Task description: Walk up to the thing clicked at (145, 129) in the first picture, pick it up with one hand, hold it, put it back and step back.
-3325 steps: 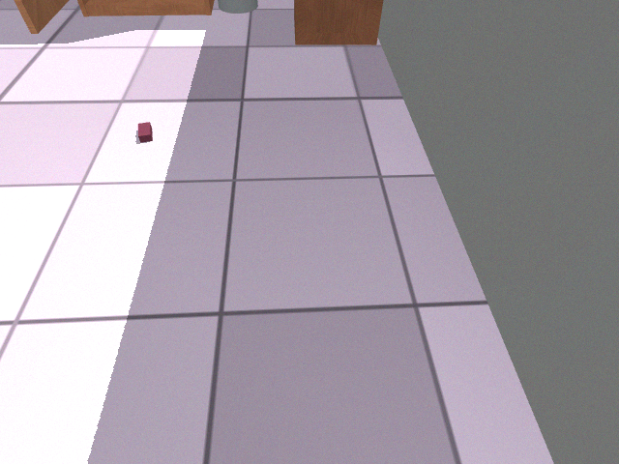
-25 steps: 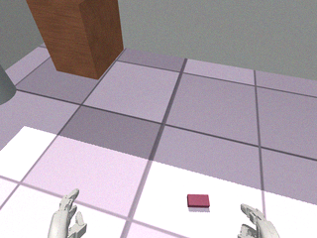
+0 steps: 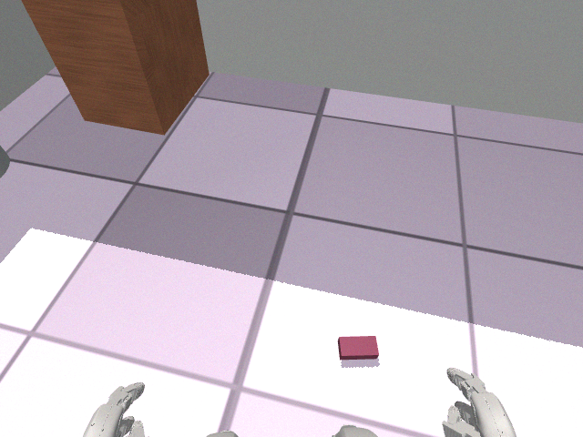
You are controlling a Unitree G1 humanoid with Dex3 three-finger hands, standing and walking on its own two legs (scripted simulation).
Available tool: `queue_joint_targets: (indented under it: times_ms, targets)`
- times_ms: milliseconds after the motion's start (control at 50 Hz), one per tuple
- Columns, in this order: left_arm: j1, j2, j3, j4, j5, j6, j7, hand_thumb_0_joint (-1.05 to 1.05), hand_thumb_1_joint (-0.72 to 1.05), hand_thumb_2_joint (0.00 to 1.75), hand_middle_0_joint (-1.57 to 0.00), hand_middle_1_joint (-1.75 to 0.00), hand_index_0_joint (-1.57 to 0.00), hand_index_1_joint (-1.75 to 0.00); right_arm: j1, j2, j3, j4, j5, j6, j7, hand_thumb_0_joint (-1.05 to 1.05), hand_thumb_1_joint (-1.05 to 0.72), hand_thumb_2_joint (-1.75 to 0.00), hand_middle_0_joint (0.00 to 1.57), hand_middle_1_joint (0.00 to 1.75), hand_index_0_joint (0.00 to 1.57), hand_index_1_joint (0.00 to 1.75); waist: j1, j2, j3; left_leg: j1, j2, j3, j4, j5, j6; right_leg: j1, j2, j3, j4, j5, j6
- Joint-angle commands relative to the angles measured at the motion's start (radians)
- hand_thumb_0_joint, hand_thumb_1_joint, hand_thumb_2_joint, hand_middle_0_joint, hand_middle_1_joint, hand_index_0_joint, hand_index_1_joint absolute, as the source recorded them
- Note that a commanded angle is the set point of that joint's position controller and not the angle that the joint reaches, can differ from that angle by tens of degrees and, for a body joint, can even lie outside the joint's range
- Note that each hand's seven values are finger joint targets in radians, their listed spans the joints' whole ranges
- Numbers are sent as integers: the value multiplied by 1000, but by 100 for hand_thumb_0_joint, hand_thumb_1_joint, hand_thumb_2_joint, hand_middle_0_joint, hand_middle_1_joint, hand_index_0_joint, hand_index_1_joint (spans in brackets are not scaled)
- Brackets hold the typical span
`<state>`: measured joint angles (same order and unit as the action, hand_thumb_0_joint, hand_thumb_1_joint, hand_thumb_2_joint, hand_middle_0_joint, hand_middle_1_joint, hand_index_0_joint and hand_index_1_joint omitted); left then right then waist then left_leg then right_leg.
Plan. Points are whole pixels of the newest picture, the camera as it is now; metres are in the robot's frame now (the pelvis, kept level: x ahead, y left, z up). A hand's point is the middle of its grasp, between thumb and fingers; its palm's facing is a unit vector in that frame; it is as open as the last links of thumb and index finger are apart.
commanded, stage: stand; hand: right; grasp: from above
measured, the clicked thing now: (357, 347) +0.47 -0.22 -0.71
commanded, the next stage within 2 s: none
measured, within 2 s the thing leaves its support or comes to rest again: neither
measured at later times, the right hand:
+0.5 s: hand out of the picture +0.05 -0.24 -0.12, palm faces +0.01 +0.94 -0.33, open 7.4 cm
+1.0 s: hand out of the picture +0.05 -0.25 -0.11, palm faces +0.00 +0.94 -0.34, open 7.4 cm
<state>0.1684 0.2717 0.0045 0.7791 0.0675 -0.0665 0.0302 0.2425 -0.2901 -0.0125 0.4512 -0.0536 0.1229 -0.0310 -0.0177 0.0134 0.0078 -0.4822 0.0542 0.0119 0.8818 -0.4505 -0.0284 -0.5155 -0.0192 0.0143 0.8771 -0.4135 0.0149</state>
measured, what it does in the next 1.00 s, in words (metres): stands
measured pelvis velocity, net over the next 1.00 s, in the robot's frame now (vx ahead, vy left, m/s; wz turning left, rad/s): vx -0.01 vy -0.01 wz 0.01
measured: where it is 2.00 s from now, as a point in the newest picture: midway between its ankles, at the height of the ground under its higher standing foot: outside the picture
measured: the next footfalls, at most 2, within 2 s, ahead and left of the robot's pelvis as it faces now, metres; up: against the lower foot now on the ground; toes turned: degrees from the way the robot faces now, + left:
none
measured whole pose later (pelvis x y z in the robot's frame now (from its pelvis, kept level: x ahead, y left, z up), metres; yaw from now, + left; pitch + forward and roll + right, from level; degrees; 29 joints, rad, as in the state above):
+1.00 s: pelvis -0.01 -0.01 +0.05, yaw +1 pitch -4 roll +0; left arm 0.14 0.32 0.03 1.13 0.02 0.00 0.01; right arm 0.15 -0.31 -0.03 1.15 -0.03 0.00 -0.02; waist 0.00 -0.01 0.06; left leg -0.11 0.05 0.01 0.36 -0.18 -0.04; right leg -0.14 -0.02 0.00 0.37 -0.16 0.02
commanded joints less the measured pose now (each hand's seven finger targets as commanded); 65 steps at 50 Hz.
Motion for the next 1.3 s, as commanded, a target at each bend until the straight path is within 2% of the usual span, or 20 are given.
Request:
queue_joint_targets:
  times_ms: [0, 20, 80, 140, 240, 280, 360, 420, 460, 500, 540, 600, 700, 820, 880, 960, 1040, 1120, 1180, 1280]
  targets:
    - [-36, 158, 81, -49, -22, -7, -18, 0, 90, 90, -20, -30, -20, -30, -37, -153, -79, 58, 7, -94, -11, 0, -90, -90, 20, 30, 20, 30, -14, 33, -125, 108, 46, -87, -239, 194, 69, 157, -9, 26, -174, 193, -71]
    - [-28, 155, 81, -29, -19, -2, -20, 0, 90, 90, -20, -30, -20, -30, -59, -157, -80, 94, 4, -101, -13, 0, -90, -90, 20, 30, 20, 30, -4, 33, -115, 115, 50, -91, -247, 193, 70, 167, -15, 30, -193, 193, -71]
    - [-55, 172, 87, 3, -13, 8, -18, 0, 90, 90, -20, -30, -20, -30, -49, -150, -80, 189, 2, -116, -13, 0, -90, -90, 20, 30, 20, 30, -15, -44, -86, 146, 26, -49, -264, 182, 54, 172, -47, 75, -274, 153, -78]
    - [-34, 179, 84, 43, -17, 16, -11, 0, 90, 90, -20, -30, -20, -30, -66, -158, -80, 263, 8, -129, -12, 0, -90, -90, 20, 30, 20, 30, 0, -41, -53, 188, 25, -48, -299, 235, 50, 188, -52, 78, -329, 190, -72]
    - [-23, 197, 83, 110, -24, 23, 0, 0, 90, 90, -20, -30, -20, -30, -45, -152, -72, 382, 18, -134, -12, 0, -90, -90, 20, 30, 20, 30, -3, -74, -47, 241, 26, -37, -349, 286, 43, 264, -82, 106, -409, 275, -67]
    - [-31, 200, 80, 134, -27, 26, 1, 0, 90, 90, -20, -30, -20, -30, -34, -161, -70, 430, 21, -135, -12, 0, -90, -90, 20, 30, 20, 30, -5, -56, -36, 262, 36, -45, -392, 304, 46, 290, -79, 91, -420, 282, -59]
    - [-16, 196, 75, 179, -36, 35, 4, 0, 90, 90, -20, -30, -20, -30, -56, -178, -66, 492, 23, -139, -14, 0, -90, -90, 20, 30, 20, 30, 8, -6, -20, 299, 57, -67, -462, 342, 45, 325, -68, 64, -438, 298, -47]
    - [-21, 204, 72, 207, -38, 35, 4, 0, 90, 90, -20, -30, -20, -30, -52, -178, -61, 531, 25, -138, -14, 0, -90, -90, 20, 30, 20, 30, 1, -23, -12, 320, 54, -59, -485, 341, 39, 350, -77, 68, -476, 321, -44]
    - [-37, 203, 71, 216, -39, 38, 3, 0, 90, 90, -20, -30, -20, -30, -67, -178, -60, 550, 22, -135, -14, 0, -90, -90, 20, 30, 20, 30, 1, -24, 14, 315, 48, -52, -509, 305, 32, 344, -79, 69, -507, 273, -41]
    - [-36, 201, 69, 227, -41, 40, 2, 0, 90, 90, -20, -30, -20, -30, -76, -181, -58, 569, 22, -136, -14, 0, -90, -90, 20, 30, 20, 30, 4, -9, 22, 325, 51, -55, -526, 293, 31, 345, -79, 69, -524, 268, -37]
    - [-42, 207, 69, 238, -40, 40, 2, 0, 90, 90, -20, -30, -20, -30, -76, -185, -58, 585, 23, -135, -11, 0, -90, -90, 20, 30, 20, 30, 1, -23, 30, 329, 53, -57, -538, 283, 32, 346, -85, 73, -545, 231, -37]
    - [-51, 209, 67, 250, -43, 39, -1, 0, 90, 90, -20, -30, -20, -30, -88, -190, -56, 599, 22, -141, -10, 0, -90, -90, 20, 30, 20, 30, 2, -12, 12, 350, 61, -58, -555, 318, 30, 364, -85, 70, -545, 287, -37]
    - [-68, 215, 63, 266, -43, 42, -3, 0, 90, 90, -20, -30, -20, -30, -103, -199, -54, 622, 24, -142, -9, 0, -90, -90, 20, 30, 20, 30, 2, -14, 14, 351, 64, -59, -578, 315, 27, 378, -88, 66, -561, 273, -35]
    - [-68, 223, 59, 284, -44, 44, -8, 0, 90, 90, -20, -30, -20, -30, -112, -209, -53, 642, 26, -139, -3, 0, -90, -90, 20, 30, 20, 30, 5, -29, 42, 344, 58, -59, -588, 257, 28, 354, -90, 76, -599, 178, -29]
    - [-62, 229, 58, 288, -44, 43, -9, 0, 90, 90, -20, -30, -20, -30, -124, -219, -55, 644, 27, -143, -1, 0, -90, -90, 20, 30, 20, 30, 10, -18, 29, 355, 68, -71, -598, 275, 30, 358, -92, 69, -590, 203, -32]
    - [-76, 235, 55, 292, -44, 44, -10, 0, 90, 90, -20, -30, -20, -30, -122, -222, -53, 648, 27, -140, 3, 0, -90, -90, 20, 30, 20, 30, 5, -35, 44, 339, 61, -67, -596, 245, 32, 343, -94, 76, -609, 156, -28]
    - [-69, 238, 55, 295, -46, 44, -12, 0, 90, 90, -20, -30, -20, -30, -132, -227, -54, 651, 28, -142, 5, 0, -90, -90, 20, 30, 20, 30, 12, -19, 29, 344, 66, -74, -606, 259, 34, 351, -94, 68, -597, 175, -30]
    - [-78, 242, 53, 295, -47, 45, -14, 0, 90, 90, -20, -30, -20, -30, -130, -231, -53, 653, 30, -143, 7, 0, -90, -90, 20, 30, 20, 30, 10, -10, 33, 323, 62, -75, -608, 232, 33, 362, -95, 69, -593, 171, -30]
    - [-68, 246, 52, 299, -49, 45, -14, 0, 90, 90, -20, -30, -20, -30, -136, -229, -52, 652, 30, -147, 7, 0, -90, -90, 20, 30, 20, 30, 17, -5, 10, 335, 71, -83, -611, 269, 33, 378, -99, 64, -581, 218, -32]
    - [-68, 247, 46, 306, -49, 43, -14, 0, 90, 90, -20, -30, -20, -30, -133, -230, -51, 656, 34, -147, 9, 0, -90, -90, 20, 30, 20, 30, 15, -17, 4, 350, 70, -79, -604, 304, 35, 383, -102, 62, -583, 243, -31]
